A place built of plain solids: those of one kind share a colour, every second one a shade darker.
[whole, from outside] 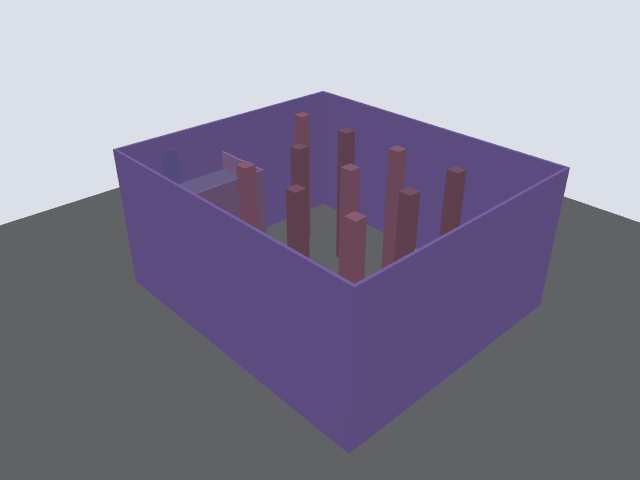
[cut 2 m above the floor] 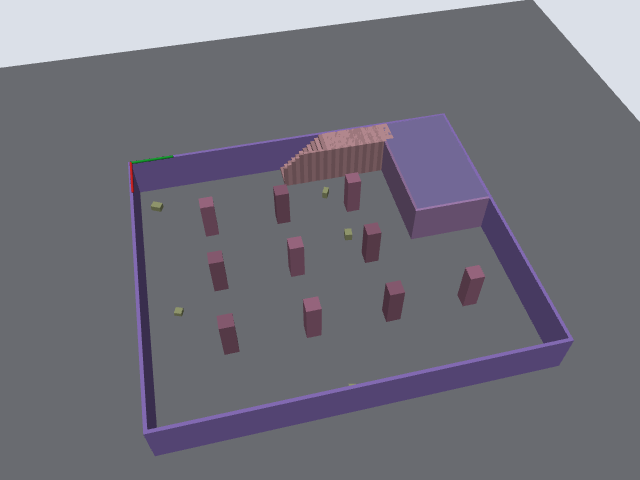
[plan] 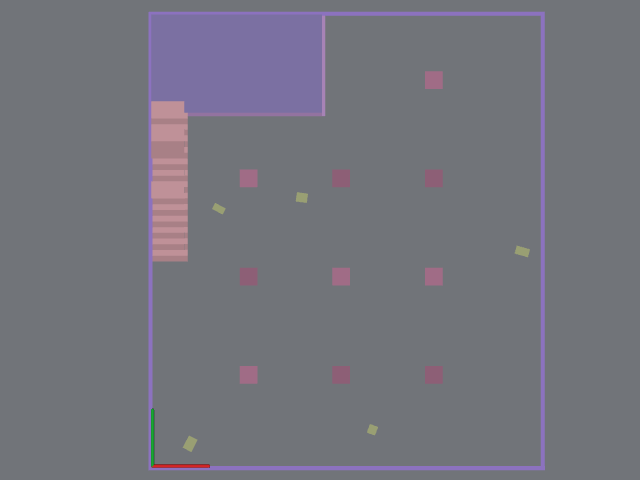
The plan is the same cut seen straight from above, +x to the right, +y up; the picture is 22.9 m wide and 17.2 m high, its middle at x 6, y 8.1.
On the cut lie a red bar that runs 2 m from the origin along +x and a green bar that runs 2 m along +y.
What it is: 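A covered reservoir's hall 13.9 x 16.1 m, 7.8 m high, on 10 brick piers 0.64 m square, 3.3 x 3.5 m apart; along one wall a straight stair 1.14 m broad in ONE RUN of 27 risers of 0.182 m from the floor to an entrance gallery 6.1 x 3.5 m at 4.90 m; closed guards 1.05 m over every tread and the gallery; no daylight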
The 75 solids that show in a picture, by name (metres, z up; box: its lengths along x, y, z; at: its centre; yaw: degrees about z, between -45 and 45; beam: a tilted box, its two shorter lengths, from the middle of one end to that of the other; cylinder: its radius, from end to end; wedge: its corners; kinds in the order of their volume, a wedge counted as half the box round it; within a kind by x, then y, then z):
{
 "gal_1": {"box": [6.12, 3.52, 4.95], "at": [3.01, 14.42, 2.43]},
 "wall_1": {"box": [0.15, 16.43, 7.81], "at": [-0.07, 8.06, 3.85]},
 "wall_2": {"box": [14.21, 0.15, 7.81], "at": [6.96, -0.07, 3.85]},
 "wall_3": {"box": [14.21, 0.15, 7.81], "at": [6.96, 16.2, 3.85]},
 "wall_4": {"box": [0.15, 16.43, 7.81], "at": [13.98, 8.06, 3.85]},
 "stair_1": {"box": [1.19, 0.61, 0.23], "at": [0.55, 7.64, 0.07]},
 "stair_2": {"box": [1.19, 0.61, 0.41], "at": [0.55, 7.84, 0.16]},
 "stair_3": {"box": [1.19, 0.61, 0.59], "at": [0.55, 8.05, 0.25]},
 "stair_4": {"box": [1.19, 0.61, 0.78], "at": [0.55, 8.25, 0.34]},
 "stair_5": {"box": [1.19, 0.61, 0.96], "at": [0.55, 8.46, 0.43]},
 "stair_6": {"box": [1.19, 0.61, 1.14], "at": [0.55, 8.66, 0.52]},
 "stair_7": {"box": [1.19, 0.61, 1.32], "at": [0.55, 8.87, 0.61]},
 "stair_8": {"box": [1.19, 0.61, 1.5], "at": [0.55, 9.07, 0.7]},
 "stair_9": {"box": [1.19, 0.61, 1.68], "at": [0.55, 9.28, 0.79]},
 "stair_10": {"box": [1.19, 0.61, 1.87], "at": [0.55, 9.48, 0.88]},
 "stair_11": {"box": [1.19, 0.61, 2.05], "at": [0.55, 9.69, 0.97]},
 "stair_12": {"box": [1.19, 0.61, 2.23], "at": [0.55, 9.89, 1.06]},
 "stair_13": {"box": [1.19, 0.61, 2.41], "at": [0.55, 10.1, 1.16]},
 "stair_14": {"box": [1.19, 0.61, 2.59], "at": [0.55, 10.3, 1.25]},
 "stair_15": {"box": [1.19, 0.61, 2.77], "at": [0.55, 10.51, 1.34]},
 "stair_16": {"box": [1.19, 0.61, 2.96], "at": [0.55, 10.71, 1.43]},
 "stair_17": {"box": [1.19, 0.61, 3.14], "at": [0.55, 10.92, 1.52]},
 "stair_18": {"box": [1.19, 0.61, 3.32], "at": [0.55, 11.12, 1.61]},
 "stair_19": {"box": [1.19, 0.61, 3.5], "at": [0.55, 11.33, 1.7]},
 "stair_20": {"box": [1.19, 0.61, 3.86], "at": [0.55, 11.74, 1.88]},
 "stair_21": {"box": [1.19, 0.61, 4.05], "at": [0.55, 11.94, 1.97]},
 "stair_22": {"box": [1.19, 0.61, 4.23], "at": [0.55, 12.15, 2.06]},
 "stair_23": {"box": [1.19, 0.61, 4.41], "at": [0.55, 12.35, 2.15]},
 "stair_24": {"box": [1.19, 0.61, 4.59], "at": [0.55, 12.56, 2.25]},
 "stair_25": {"box": [1.19, 0.61, 4.77], "at": [0.55, 12.76, 2.34]},
 "stair_26": {"box": [0.12, 0.2, 1.28], "at": [1.2, 7.43, 0.59]},
 "stair_27": {"box": [0.12, 0.2, 1.46], "at": [1.2, 7.64, 0.68]},
 "stair_28": {"box": [0.12, 0.2, 1.64], "at": [1.2, 7.84, 0.77]},
 "stair_29": {"box": [0.12, 0.2, 1.83], "at": [1.2, 8.05, 0.86]},
 "stair_30": {"box": [0.12, 0.2, 2.01], "at": [1.2, 8.25, 0.95]},
 "stair_31": {"box": [0.12, 0.2, 2.19], "at": [1.2, 8.46, 1.04]},
 "stair_32": {"box": [0.12, 0.2, 2.37], "at": [1.2, 8.66, 1.14]},
 "stair_33": {"box": [0.12, 0.2, 2.55], "at": [1.2, 8.87, 1.23]},
 "stair_34": {"box": [0.12, 0.2, 2.73], "at": [1.2, 9.07, 1.32]},
 "stair_35": {"box": [0.12, 0.2, 2.92], "at": [1.2, 9.28, 1.41]},
 "stair_36": {"box": [0.12, 0.2, 3.1], "at": [1.2, 9.48, 1.5]},
 "stair_37": {"box": [0.12, 0.2, 3.28], "at": [1.2, 9.69, 1.59]},
 "stair_38": {"box": [0.12, 0.2, 3.46], "at": [1.2, 9.89, 1.68]},
 "stair_39": {"box": [0.12, 0.2, 3.64], "at": [1.2, 10.1, 1.77]},
 "stair_40": {"box": [0.12, 0.2, 3.82], "at": [1.2, 10.3, 1.86]},
 "stair_41": {"box": [0.12, 0.2, 4.01], "at": [1.2, 10.51, 1.95]},
 "stair_42": {"box": [0.12, 0.2, 4.19], "at": [1.2, 10.71, 2.04]},
 "stair_43": {"box": [0.12, 0.2, 4.37], "at": [1.2, 10.92, 2.13]},
 "stair_44": {"box": [0.12, 0.2, 4.55], "at": [1.2, 11.12, 2.23]},
 "stair_45": {"box": [0.12, 0.2, 4.73], "at": [1.2, 11.33, 2.32]},
 "stair_46": {"box": [0.12, 0.2, 4.91], "at": [1.2, 11.53, 2.41]},
 "stair_47": {"box": [0.12, 0.2, 5.1], "at": [1.2, 11.74, 2.5]},
 "stair_48": {"box": [0.12, 0.2, 5.28], "at": [1.2, 11.94, 2.59]},
 "stair_49": {"box": [0.12, 0.2, 5.46], "at": [1.2, 12.15, 2.68]},
 "stair_50": {"box": [0.12, 0.2, 5.64], "at": [1.2, 12.35, 2.77]},
 "stair_51": {"box": [0.12, 0.2, 6.0], "at": [1.2, 12.56, 2.95]},
 "pier_1": {"box": [0.64, 0.64, 7.8], "at": [3.44, 3.27, 3.85]},
 "pier_2": {"box": [0.64, 0.64, 7.8], "at": [3.44, 6.79, 3.85]},
 "pier_3": {"box": [0.64, 0.64, 7.8], "at": [3.44, 10.31, 3.85]},
 "pier_4": {"box": [0.64, 0.64, 7.8], "at": [6.76, 3.27, 3.85]},
 "pier_5": {"box": [0.64, 0.64, 7.8], "at": [6.76, 6.79, 3.85]},
 "pier_6": {"box": [0.64, 0.64, 7.8], "at": [6.76, 10.31, 3.85]},
 "pier_7": {"box": [0.64, 0.64, 7.8], "at": [10.08, 3.27, 3.85]},
 "pier_8": {"box": [0.64, 0.64, 7.8], "at": [10.08, 6.79, 3.85]},
 "pier_9": {"box": [0.64, 0.64, 7.8], "at": [10.08, 10.31, 3.85]},
 "pier_10": {"box": [0.64, 0.64, 7.8], "at": [10.08, 13.83, 3.85]},
 "piece_1": {"box": [4.81, 0.12, 6.0], "at": [3.67, 12.6, 2.95]},
 "piece_2": {"box": [0.12, 0.02, 6.0], "at": [6.13, 12.54, 2.95]},
 "piece_3": {"box": [0.12, 3.59, 6.0], "at": [6.13, 14.34, 2.95]},
 "box_cardboard_1": {"box": [0.35, 0.5, 0.34], "at": [1.35, 0.8, 0.12], "yaw": -26.9},
 "box_cardboard_2": {"box": [0.43, 0.26, 0.42], "at": [2.38, 9.22, 0.16], "yaw": -27.0},
 "box_cardboard_3": {"box": [0.41, 0.34, 0.44], "at": [5.35, 9.62, 0.17], "yaw": -7.8},
 "box_cardboard_4": {"box": [0.32, 0.33, 0.26], "at": [7.88, 1.3, 0.08], "yaw": -20.7},
 "box_cardboard_5": {"box": [0.5, 0.3, 0.3], "at": [13.25, 7.69, 0.1], "yaw": -15.7},
 "door_1": {"box": [0.95, 0.04, 2.1], "at": [2.79, 16.11, 5.9]}
}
